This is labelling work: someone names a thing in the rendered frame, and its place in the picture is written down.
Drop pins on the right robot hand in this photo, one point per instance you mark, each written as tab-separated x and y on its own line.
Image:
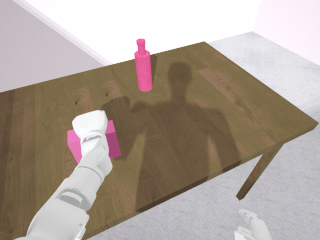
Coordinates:
258	228

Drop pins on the sponge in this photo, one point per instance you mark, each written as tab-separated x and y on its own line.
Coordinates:
74	142

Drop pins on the table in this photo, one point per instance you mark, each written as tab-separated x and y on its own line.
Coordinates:
204	116

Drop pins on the left robot upper arm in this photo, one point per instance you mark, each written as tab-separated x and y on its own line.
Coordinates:
59	221

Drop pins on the left robot hand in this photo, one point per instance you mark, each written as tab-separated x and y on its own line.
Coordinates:
90	122

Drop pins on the robot left forearm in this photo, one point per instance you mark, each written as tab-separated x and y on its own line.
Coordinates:
81	187

